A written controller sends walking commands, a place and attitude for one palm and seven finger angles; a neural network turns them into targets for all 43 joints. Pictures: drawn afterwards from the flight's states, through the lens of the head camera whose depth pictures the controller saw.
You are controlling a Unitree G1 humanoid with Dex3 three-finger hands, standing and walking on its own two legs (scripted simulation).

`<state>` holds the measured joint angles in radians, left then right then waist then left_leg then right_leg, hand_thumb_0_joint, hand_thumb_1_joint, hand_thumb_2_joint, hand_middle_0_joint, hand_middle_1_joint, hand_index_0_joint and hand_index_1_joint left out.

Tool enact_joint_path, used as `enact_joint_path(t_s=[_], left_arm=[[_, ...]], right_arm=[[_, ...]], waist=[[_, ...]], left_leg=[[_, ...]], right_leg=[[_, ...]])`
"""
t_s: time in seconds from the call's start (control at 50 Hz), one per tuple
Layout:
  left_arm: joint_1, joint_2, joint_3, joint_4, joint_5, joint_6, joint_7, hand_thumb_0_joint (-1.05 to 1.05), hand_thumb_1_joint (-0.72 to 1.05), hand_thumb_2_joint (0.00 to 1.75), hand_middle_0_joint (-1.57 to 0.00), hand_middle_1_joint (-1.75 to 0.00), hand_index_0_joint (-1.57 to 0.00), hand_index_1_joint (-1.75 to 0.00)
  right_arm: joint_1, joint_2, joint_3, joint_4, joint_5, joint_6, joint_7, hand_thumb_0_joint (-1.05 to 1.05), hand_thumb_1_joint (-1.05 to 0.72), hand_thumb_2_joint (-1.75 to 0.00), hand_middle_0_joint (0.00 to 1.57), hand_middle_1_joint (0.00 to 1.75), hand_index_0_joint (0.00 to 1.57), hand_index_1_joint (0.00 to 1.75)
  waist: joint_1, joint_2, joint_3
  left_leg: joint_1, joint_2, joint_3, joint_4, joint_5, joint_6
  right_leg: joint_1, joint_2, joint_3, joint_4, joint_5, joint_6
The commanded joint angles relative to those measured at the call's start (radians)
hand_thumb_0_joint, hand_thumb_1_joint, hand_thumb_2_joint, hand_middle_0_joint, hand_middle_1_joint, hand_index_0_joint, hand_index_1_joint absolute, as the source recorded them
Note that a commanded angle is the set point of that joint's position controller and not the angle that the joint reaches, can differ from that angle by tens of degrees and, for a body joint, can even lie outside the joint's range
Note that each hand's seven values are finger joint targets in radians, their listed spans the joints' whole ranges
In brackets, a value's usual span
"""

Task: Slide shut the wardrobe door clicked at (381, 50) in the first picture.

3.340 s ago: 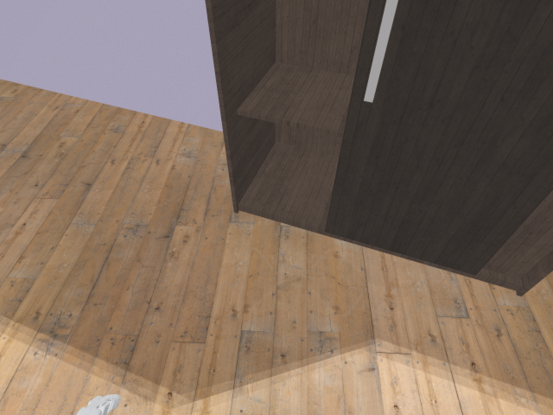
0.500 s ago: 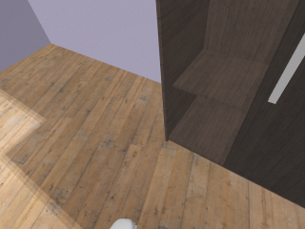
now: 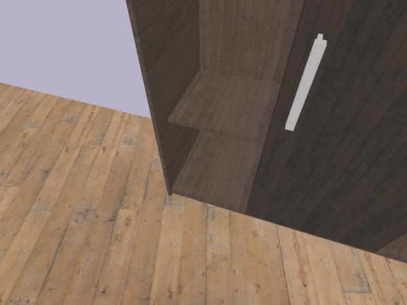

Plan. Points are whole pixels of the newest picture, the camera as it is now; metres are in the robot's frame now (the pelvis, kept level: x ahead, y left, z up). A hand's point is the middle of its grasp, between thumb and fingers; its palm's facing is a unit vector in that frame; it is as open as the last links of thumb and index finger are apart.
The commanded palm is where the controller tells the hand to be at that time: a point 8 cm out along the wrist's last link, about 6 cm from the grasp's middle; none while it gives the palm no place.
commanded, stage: turn to face it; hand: right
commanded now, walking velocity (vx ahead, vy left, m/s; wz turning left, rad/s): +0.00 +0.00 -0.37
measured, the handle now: (303, 86) +0.63 -0.21 +0.10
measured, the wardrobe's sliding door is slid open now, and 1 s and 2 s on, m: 0.43 0.43 0.43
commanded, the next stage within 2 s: take the last steps up to it in 0.24 s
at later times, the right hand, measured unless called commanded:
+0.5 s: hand out of the picture +0.00 -0.24 -0.19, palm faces +0.21 +0.96 -0.18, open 7.4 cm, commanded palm none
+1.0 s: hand out of the picture +0.01 -0.18 -0.18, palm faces +0.27 +0.95 -0.16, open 7.4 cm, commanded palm none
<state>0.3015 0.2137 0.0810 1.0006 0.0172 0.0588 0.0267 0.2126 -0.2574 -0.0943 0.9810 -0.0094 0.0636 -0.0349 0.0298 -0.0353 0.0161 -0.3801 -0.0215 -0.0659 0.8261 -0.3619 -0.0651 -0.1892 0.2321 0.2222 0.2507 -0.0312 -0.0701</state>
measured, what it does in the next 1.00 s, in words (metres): walks ahead: left foot, then right foot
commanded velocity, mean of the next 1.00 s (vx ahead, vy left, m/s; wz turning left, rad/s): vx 0.15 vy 0.06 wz -0.07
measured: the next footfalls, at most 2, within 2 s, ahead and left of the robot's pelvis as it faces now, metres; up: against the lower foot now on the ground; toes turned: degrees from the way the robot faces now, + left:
left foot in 0.10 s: +0.04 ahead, +0.12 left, +0.00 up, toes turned -3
right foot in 0.38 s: +0.00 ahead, -0.18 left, +0.00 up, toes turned -10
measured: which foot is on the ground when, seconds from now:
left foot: up 0.00-0.08, down 0.10-0.40, up 0.42-0.70, down 0.72-1.00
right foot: down 0.00-0.10, up 0.12-0.36, down 0.38-0.74, up 0.76-1.00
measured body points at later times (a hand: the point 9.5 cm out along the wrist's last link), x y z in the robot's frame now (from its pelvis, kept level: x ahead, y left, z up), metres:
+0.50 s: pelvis -0.01 -0.05 -0.02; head +0.00 -0.07 +0.43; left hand +0.11 +0.17 -0.15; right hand -0.01 -0.29 -0.18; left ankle -0.02 +0.09 -0.70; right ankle -0.04 -0.17 -0.75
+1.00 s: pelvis +0.10 -0.04 -0.01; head +0.12 -0.04 +0.44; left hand +0.18 +0.19 -0.16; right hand +0.00 -0.23 -0.16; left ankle +0.05 +0.05 -0.75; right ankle +0.10 -0.16 -0.70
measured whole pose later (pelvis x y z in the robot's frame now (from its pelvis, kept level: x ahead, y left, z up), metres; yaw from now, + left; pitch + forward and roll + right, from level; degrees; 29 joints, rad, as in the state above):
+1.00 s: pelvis +0.10 -0.04 -0.01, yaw -12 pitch +0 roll +1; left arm 0.24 0.17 0.06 1.07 0.02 0.01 -0.01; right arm 0.41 -0.12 -0.02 1.12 -0.03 -0.05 -0.01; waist -0.01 -0.02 0.03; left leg -0.06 -0.03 0.14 0.36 -0.30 0.06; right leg -0.48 -0.09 -0.08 0.91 -0.32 0.02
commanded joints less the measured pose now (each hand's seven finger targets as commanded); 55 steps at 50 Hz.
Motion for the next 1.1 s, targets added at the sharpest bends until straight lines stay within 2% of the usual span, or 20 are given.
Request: enact_joint_path(t_s=[0.0,0.04,0.06,0.08,0.1,0.14,0.24,0.32,0.34,0.38,0.4,0.52,0.58,0.66,0.68,0.72,0.74,0.86,1.02,1.08], left_arm=[[-0.025,0.195,0.048,-0.09,0.008,-0.003,0.01,0.0,0.9,0.9,-0.2,-0.3,-0.2,-0.3],[-0.111,0.199,0.056,-0.108,-0.01,0.005,0.008,0.0,0.9,0.9,-0.2,-0.3,-0.2,-0.3],[-0.109,0.158,0.056,-0.106,-0.032,0.015,0.007,0.0,0.9,0.9,-0.2,-0.3,-0.2,-0.3],[0.038,0.123,0.059,-0.087,-0.03,0.007,0.001,0.0,0.9,0.9,-0.2,-0.3,-0.2,-0.3],[0.067,0.169,0.062,-0.091,0.002,0.005,-0.005,0.0,0.9,0.9,-0.2,-0.3,-0.2,-0.3],[0.107,0.143,0.048,-0.102,0.012,0.015,-0.03,0.0,0.9,0.9,-0.2,-0.3,-0.2,-0.3],[-0.151,0.08,-0.008,-0.151,-0.004,-0.02,-0.041,0.0,0.9,0.9,-0.2,-0.3,-0.2,-0.3],[-0.089,0.083,-0.018,-0.118,-0.005,-0.031,-0.032,0.0,0.9,0.9,-0.2,-0.3,-0.2,-0.3],[-0.048,0.112,-0.012,-0.103,-0.003,-0.04,-0.033,0.0,0.9,0.9,-0.2,-0.3,-0.2,-0.3],[0.028,0.257,0.013,-0.09,0.016,-0.059,-0.025,0.0,0.9,0.9,-0.2,-0.3,-0.2,-0.3],[0.048,0.252,0.014,-0.072,0.023,-0.062,-0.018,0.0,0.9,0.9,-0.2,-0.3,-0.2,-0.3],[-0.02,0.149,-0.009,-0.059,0.017,-0.089,-0.001,0.0,0.9,0.9,-0.2,-0.3,-0.2,-0.3],[0.02,0.14,-0.001,-0.032,0.019,-0.089,0.003,0.0,0.9,0.9,-0.2,-0.3,-0.2,-0.3],[-0.018,0.139,0.0,-0.015,0.013,-0.081,0.001,0.0,0.9,0.9,-0.2,-0.3,-0.2,-0.3],[-0.018,0.108,-0.005,-0.01,0.007,-0.083,-0.001,0.0,0.9,0.9,-0.2,-0.3,-0.2,-0.3],[-0.077,0.033,-0.029,-0.06,-0.002,-0.087,-0.009,0.0,0.9,0.9,-0.2,-0.3,-0.2,-0.3],[-0.105,0.073,-0.017,-0.06,0.004,-0.08,-0.014,0.0,0.9,0.9,-0.2,-0.3,-0.2,-0.3],[-0.046,0.006,-0.017,0.016,0.012,-0.066,-0.034,0.0,0.9,0.9,-0.2,-0.3,-0.2,-0.3],[-0.129,-0.036,-0.033,0.007,0.004,-0.091,-0.03,0.0,0.9,0.9,-0.2,-0.3,-0.2,-0.3],[0.019,-0.017,-0.03,0.067,0.009,-0.109,-0.011,0.0,0.9,0.9,-0.2,-0.3,-0.2,-0.3]], right_arm=[[0.145,-0.126,-0.031,-0.045,0.012,-0.017,-0.02,0.0,-0.9,-0.9,0.2,0.3,0.2,0.3],[0.281,-0.147,-0.045,-0.021,0.013,-0.019,-0.025,0.0,-0.9,-0.9,0.2,0.3,0.2,0.3],[0.296,-0.173,-0.05,-0.018,0.003,-0.019,-0.032,0.0,-0.9,-0.9,0.2,0.3,0.2,0.3],[0.045,-0.17,-0.019,-0.091,-0.01,-0.019,-0.038,0.0,-0.9,-0.9,0.2,0.3,0.2,0.3],[-0.13,-0.126,-0.011,-0.161,-0.013,-0.033,-0.036,0.0,-0.9,-0.9,0.2,0.3,0.2,0.3],[-0.248,-0.129,-0.013,-0.211,-0.015,-0.056,-0.033,0.0,-0.9,-0.9,0.2,0.3,0.2,0.3],[0.054,-0.175,-0.011,-0.1,-0.026,-0.073,-0.006,0.0,-0.9,-0.9,0.2,0.3,0.2,0.3],[0.091,-0.208,-0.009,-0.07,-0.013,-0.061,0.009,0.0,-0.9,-0.9,0.2,0.3,0.2,0.3],[0.088,-0.178,-0.001,-0.067,-0.007,-0.058,0.014,0.0,-0.9,-0.9,0.2,0.3,0.2,0.3],[0.073,-0.047,0.031,-0.111,0.001,-0.055,0.02,0.0,-0.9,-0.9,0.2,0.3,0.2,0.3],[-0.005,-0.057,0.032,-0.12,-0.007,-0.053,0.018,0.0,-0.9,-0.9,0.2,0.3,0.2,0.3],[0.041,-0.006,0.038,-0.051,-0.01,-0.075,0.054,0.0,-0.9,-0.9,0.2,0.3,0.2,0.3],[0.017,0.01,0.04,-0.043,-0.007,-0.079,0.056,0.0,-0.9,-0.9,0.2,0.3,0.2,0.3],[0.141,0.01,0.034,0.015,-0.007,-0.091,0.057,0.0,-0.9,-0.9,0.2,0.3,0.2,0.3],[0.187,-0.016,0.026,0.039,-0.011,-0.097,0.052,0.0,-0.9,-0.9,0.2,0.3,0.2,0.3],[0.302,-0.151,-0.003,0.064,-0.017,-0.102,0.032,0.0,-0.9,-0.9,0.2,0.3,0.2,0.3],[0.305,-0.126,0.004,0.065,-0.011,-0.097,0.024,0.0,-0.9,-0.9,0.2,0.3,0.2,0.3],[0.182,0.006,0.038,0.058,-0.014,-0.125,0.012,0.0,-0.9,-0.9,0.2,0.3,0.2,0.3],[0.271,0.0,0.042,0.136,-0.013,-0.125,0.005,0.0,-0.9,-0.9,0.2,0.3,0.2,0.3],[0.246,0.017,0.043,0.146,-0.003,-0.118,0.007,0.0,-0.9,-0.9,0.2,0.3,0.2,0.3]], waist=[[-0.051,-0.056,-0.03],[-0.129,-0.038,-0.03],[-0.144,0.153,-0.038],[-0.014,0.398,-0.075],[0.06,0.215,-0.005],[0.119,0.255,0.019],[-0.064,0.098,0.038],[-0.041,0.187,0.0],[-0.022,0.132,-0.033],[0.007,-0.262,-0.068],[0.041,-0.17,-0.026],[-0.007,-0.148,0.026],[0.013,-0.153,0.022],[-0.052,-0.075,0.009],[-0.072,0.001,0.01],[-0.135,0.369,0.036],[-0.132,0.261,0.074],[-0.021,0.105,0.132],[-0.051,0.141,0.046],[0.018,0.105,-0.025]], left_leg=[[0.191,-0.053,0.074,-0.269,-0.029,0.035],[0.441,-0.041,0.102,-0.487,0.081,0.084],[0.522,0.139,-0.008,-0.62,0.187,0.174],[0.315,0.445,-0.29,-0.603,0.14,0.269],[0.028,0.46,-0.308,-0.64,0.069,0.302],[-0.138,0.395,-0.23,-0.627,0.021,0.26],[0.202,0.316,-0.024,-0.425,0.46,0.237],[0.158,0.272,0.066,-0.294,0.529,0.144],[0.111,0.238,0.105,-0.21,0.413,0.094],[-0.123,0.068,0.184,0.088,-0.247,0.01],[-0.127,0.084,0.112,0.191,-0.264,0.034],[-0.094,0.087,0.114,0.069,-0.087,0.047],[-0.042,0.069,0.138,-0.062,-0.092,0.047],[0.211,0.038,0.172,-0.358,0.086,0.056],[0.336,0.069,0.12,-0.426,0.115,0.065],[0.456,0.399,-0.342,-0.636,-0.059,0.221],[0.368,0.414,-0.352,-0.682,-0.183,0.265],[0.181,0.263,-0.019,-0.654,0.217,0.242],[0.314,0.236,0.036,-0.529,0.597,0.24],[0.283,0.171,0.081,-0.316,0.658,0.187]], right_leg=[[-0.006,-0.264,0.241,-0.061,0.162,0.19],[-0.188,-0.187,0.152,0.031,0.127,0.339],[-0.31,-0.071,0.04,0.335,-0.209,0.389],[-0.287,-0.071,-0.011,0.819,-0.589,0.216],[-0.212,-0.116,-0.02,1.011,-0.513,0.128],[-0.159,-0.203,-0.046,1.133,-0.423,0.116],[-0.208,-0.221,-0.226,0.538,-0.459,0.136],[-0.018,-0.204,-0.289,0.274,-0.237,0.137],[0.073,-0.239,-0.239,0.198,-0.134,0.124],[0.154,-0.583,0.185,0.055,0.068,-0.045],[0.079,-0.603,0.219,0.006,-0.109,-0.095],[0.056,-0.458,0.029,-0.009,-0.183,-0.066],[0.08,-0.469,0.009,0.013,-0.122,-0.07],[-0.037,-0.441,-0.051,0.123,-0.209,-0.018],[-0.143,-0.391,-0.093,0.207,-0.283,0.016],[-0.448,-0.242,-0.283,0.623,-0.583,0.078],[-0.455,-0.274,-0.231,0.754,-0.561,0.068],[-0.346,-0.332,-0.271,0.797,-0.292,0.089],[-0.228,-0.3,-0.343,0.441,-0.269,0.078],[0.016,-0.268,-0.361,0.226,-0.103,0.063]])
